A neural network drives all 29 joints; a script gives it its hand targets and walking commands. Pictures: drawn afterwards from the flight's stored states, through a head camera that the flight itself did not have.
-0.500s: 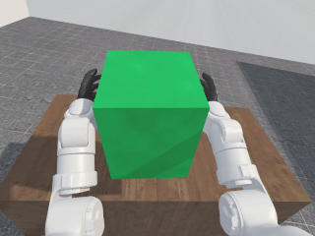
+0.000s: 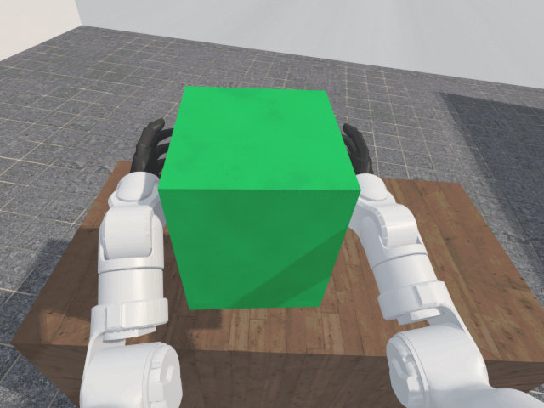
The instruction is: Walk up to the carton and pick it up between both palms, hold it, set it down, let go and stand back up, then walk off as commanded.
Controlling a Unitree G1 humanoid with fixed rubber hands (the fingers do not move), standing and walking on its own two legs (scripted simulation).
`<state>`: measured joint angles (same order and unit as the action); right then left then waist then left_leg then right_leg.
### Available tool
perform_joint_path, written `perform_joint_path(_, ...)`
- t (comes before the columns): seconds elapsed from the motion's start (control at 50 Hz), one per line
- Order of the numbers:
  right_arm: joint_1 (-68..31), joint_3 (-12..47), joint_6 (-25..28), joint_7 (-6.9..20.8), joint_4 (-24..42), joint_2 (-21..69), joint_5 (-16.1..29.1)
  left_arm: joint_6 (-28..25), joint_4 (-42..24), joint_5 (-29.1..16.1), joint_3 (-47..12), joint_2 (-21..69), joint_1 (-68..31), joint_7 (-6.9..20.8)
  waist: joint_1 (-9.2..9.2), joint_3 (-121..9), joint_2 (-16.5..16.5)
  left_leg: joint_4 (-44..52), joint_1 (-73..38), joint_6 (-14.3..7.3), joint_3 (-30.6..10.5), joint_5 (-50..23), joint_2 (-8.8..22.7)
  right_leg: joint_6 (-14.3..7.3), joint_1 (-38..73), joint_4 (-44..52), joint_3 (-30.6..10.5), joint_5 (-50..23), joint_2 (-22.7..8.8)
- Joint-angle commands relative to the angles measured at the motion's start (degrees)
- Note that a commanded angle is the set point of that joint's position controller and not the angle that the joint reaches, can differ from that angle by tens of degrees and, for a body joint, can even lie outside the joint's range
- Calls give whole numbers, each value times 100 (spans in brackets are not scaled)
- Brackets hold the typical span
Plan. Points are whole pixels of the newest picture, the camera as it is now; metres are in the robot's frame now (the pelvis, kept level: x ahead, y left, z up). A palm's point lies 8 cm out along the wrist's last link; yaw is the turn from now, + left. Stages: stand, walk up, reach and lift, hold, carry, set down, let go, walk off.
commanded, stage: hold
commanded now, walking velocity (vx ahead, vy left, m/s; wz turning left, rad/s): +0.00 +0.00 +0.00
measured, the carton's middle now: (256, 202) +0.36 +0.02 +0.15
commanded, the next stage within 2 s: none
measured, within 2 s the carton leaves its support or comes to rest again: neither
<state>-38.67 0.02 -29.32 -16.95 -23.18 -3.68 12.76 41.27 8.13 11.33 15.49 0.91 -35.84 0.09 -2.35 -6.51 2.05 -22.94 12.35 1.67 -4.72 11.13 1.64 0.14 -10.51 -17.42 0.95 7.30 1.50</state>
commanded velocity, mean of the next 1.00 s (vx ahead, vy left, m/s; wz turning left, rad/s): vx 0.00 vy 0.00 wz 0.00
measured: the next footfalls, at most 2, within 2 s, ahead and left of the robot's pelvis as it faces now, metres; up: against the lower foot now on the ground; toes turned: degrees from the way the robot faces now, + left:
none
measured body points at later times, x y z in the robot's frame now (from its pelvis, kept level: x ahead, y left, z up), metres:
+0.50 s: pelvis +0.00 +0.00 +0.00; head -0.05 -0.02 +0.45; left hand +0.37 +0.14 +0.22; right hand +0.38 -0.16 +0.18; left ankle +0.01 +0.14 -0.75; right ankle +0.02 -0.12 -0.75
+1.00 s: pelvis +0.00 +0.00 +0.00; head -0.03 +0.03 +0.45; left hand +0.39 +0.13 +0.20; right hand +0.38 -0.16 +0.19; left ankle +0.01 +0.14 -0.75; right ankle +0.02 -0.12 -0.75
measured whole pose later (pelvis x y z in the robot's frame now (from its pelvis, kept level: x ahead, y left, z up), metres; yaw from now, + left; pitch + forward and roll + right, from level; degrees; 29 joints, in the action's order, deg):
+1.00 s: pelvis +0.00 +0.00 +0.00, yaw +0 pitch +0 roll -1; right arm -38.7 -6.7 -28.2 -13.6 -23.4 -1.4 12.8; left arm 42.6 6.2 12.7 12.2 1.1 -35.6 -2.0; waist -7.3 -5.4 2.1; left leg -22.9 11.9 1.7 -4.7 11.1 1.3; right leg 0.1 -9.7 -16.9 0.9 7.2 1.2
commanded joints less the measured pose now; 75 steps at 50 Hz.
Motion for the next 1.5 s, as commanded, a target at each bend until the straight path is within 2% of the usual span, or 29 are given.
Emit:
perform_joint_path(0.0,-4271,2297,226,460,2529,3607,1109,-187,-1762,-1045,-3930,3802,-3814,751,-651,-2741,-1030,49,-1350,278,86,-2061,-539,211,2031,-67,116,-2250,298)
perform_joint_path(0.06,-4462,2015,313,658,2070,3518,1117,-54,-1408,-790,-3736,3988,-3993,657,-552,-2285,-1606,157,-1326,403,145,-1794,-483,61,1643,-8,194,-1291,356)
perform_joint_path(0.18,-4578,1651,458,970,1509,3360,864,-73,-1070,-628,-3675,4216,-4180,544,-563,-2167,-1774,387,-1200,441,102,-1134,-325,-40,1448,-1,248,-521,377)
perform_joint_path(0.26,-4929,2237,531,1031,1917,3665,1087,-176,-1237,-596,-3445,4122,-4005,500,-209,-2613,-1027,249,-1317,289,171,-1748,-389,39,1717,5,254,-962,412)
perform_joint_path(0.28,-5086,2166,463,1027,1839,3407,1039,-124,-615,-432,-3168,3898,-3739,487,-93,-2067,-965,329,-1135,176,173,-1434,-392,53,1611,84,186,-773,340)
perform_joint_path(0.36,-5230,2649,444,897,2040,3943,913,-255,-382,-467,-2633,3544,-3407,628,220,-2365,280,419,-868,-214,237,-1224,-412,250,1972,101,81,-1134,302)
perform_joint_path(0.42,-5130,3079,442,719,2792,4197,1029,-350,-714,-715,-2658,3392,-3056,686,111,-2951,918,255,-964,-266,281,-1829,-516,477,2544,-40,42,-2613,278)
perform_joint_path(0.48,-4920,3113,373,569,3011,4201,958,-328,-726,-730,-2564,3195,-2914,775,236,-2851,1047,282,-817,-310,258,-1667,-529,551,2478,-24,7,-2790,208)
perform_joint_path(0.54,-4811,2666,209,468,2414,3985,856,-237,-480,-738,-2516,3110,-3311,897,-94,-2423,820,411,-897,-257,265,-1019,-535,564,2114,155,-1,-1957,166)
perform_joint_path(0.56,-5060,2614,244,514,2389,3964,774,-204,-302,-591,-2415,3156,-3284,941,74,-2172,707,473,-681,-319,302,-797,-531,473,2117,175,-36,-1553,140)
perform_joint_path(0.58,-4920,2346,229,537,1933,3863,683,-223,-168,-601,-2474,3213,-3517,941,-122,-1883,632,588,-671,-310,295,-361,-551,448,1852,275,-5,-1041,133)
perform_joint_path(0.6,-4861,2299,290,540,1954,3977,652,-227,-183,-624,-2651,3312,-3535,958,-263,-2005,393,569,-747,-236,334,-335,-581,460,1829,269,7,-931,112)
perform_joint_path(0.62,-5028,2271,349,567,2155,3886,702,-205,-328,-623,-2729,3475,-3507,960,-147,-2117,167,546,-818,-219,301,-538,-509,360,1699,199,67,-780,174)
perform_joint_path(0.64,-4814,1793,315,601,1633,3640,512,-198,-310,-627,-2947,3491,-3930,928,-437,-1649,-345,567,-789,-106,291,-220,-479,246,1326,262,118,-220,160)
perform_joint_path(0.74,-4753,1442,522,844,1244,3399,579,-197,-876,-761,-3689,3983,-4546,728,-743,-1646,-1657,675,-765,288,163,-71,-317,60,1438,47,215,-121,293)
perform_joint_path(0.82,-4450,1078,564,1018,808,2995,383,-126,-585,-472,-3638,4132,-4252,638,-924,-1422,-2053,763,-779,438,52,95,-176,-11,1427,34,336,46,308)
perform_joint_path(0.84,-4243,975,507,1081,465,3015,293,-54,-391,-325,-3406,3989,-4156,639,-831,-1086,-2006,804,-762,404,94,177,-171,-31,1423,62,307,134,255)
perform_joint_path(0.94,-4435,1942,609,1143,1413,3254,756,-170,-1196,-433,-3535,3925,-3795,523,-440,-2207,-1383,252,-1405,382,138,-1825,-337,25,1714,-65,355,-1012,345)
perform_joint_path(0.96,-4514,1984,573,1106,1346,3244,812,-139,-774,-293,-3268,3800,-3543,521,-344,-1958,-1216,260,-1377,342,171,-1983,-354,44,1709,-14,306,-1065,345)
perform_joint_path(1.04,-4648,3083,558,949,2856,3778,1296,-287,-1589,-638,-3346,3738,-3071,481,48,-3333,-323,-79,-1585,95,182,-3151,-481,219,2505,-239,196,-2885,412)
perform_joint_path(1.1,-4755,3668,445,646,3620,4069,1442,-269,-1668,-685,-3047,3337,-2759,602,283,-3478,572,-43,-1302,-117,227,-3115,-582,484,2967,-360,101,-4323,312)
perform_joint_path(1.14,-4699,3704,421,514,3640,4294,1426,-319,-1578,-808,-2889,3238,-2924,671,210,-3517,1009,43,-1133,-182,200,-2585,-605,637,3074,-235,47,-4393,229)
perform_joint_path(1.16,-4790,3625,363,461,3515,4238,1344,-291,-1382,-673,-2648,3066,-2824,709,422,-3219,1082,134,-1015,-233,215,-2242,-603,667,2873,-181,-18,-4124,188)
perform_joint_path(1.18,-4596,3538,313,405,3425,4238,1327,-244,-1218,-685,-2560,3005,-2636,792,386,-3023,1221,156,-1030,-299,255,-2148,-644,717,2815,-164,-43,-4181,151)
perform_joint_path(1.22,-4830,3267,334,387,3393,4167,1321,-215,-1316,-674,-2479,3040,-2996,841,417,-2992,1038,233,-926,-273,299,-1942,-618,704,2693,-145,-77,-3924,108)
perform_joint_path(1.26,-4654,2804,326,404,2966,3971,1075,-240,-1259,-801,-2895,3341,-3386,894,-77,-2717,664,351,-943,-178,251,-1515,-617,584,2282,-34,10,-2815,193)
perform_joint_path(1.36,-4949,1649,334,649,1399,3790,434,-273,-305,-774,-2959,3473,-4382,968,-491,-1524,1,696,-799,-140,285,201,-428,245,1056,329,122,372,184)
perform_joint_path(1.38,-4849,1933,487,662,1975,4008,620,-347,-1056,-996,-3310,3670,-4236,914,-482,-2383,-215,456,-1108,-119,312,-780,-462,246,1561,153,111,-685,177)
perform_joint_path(1.48,-4608,1684,477,788,1436,3545,615,-232,-1186,-755,-3528,3813,-4389,759,-700,-2056,-1149,492,-1002,189,214,-662,-433,136,1614,139,235,-420,202)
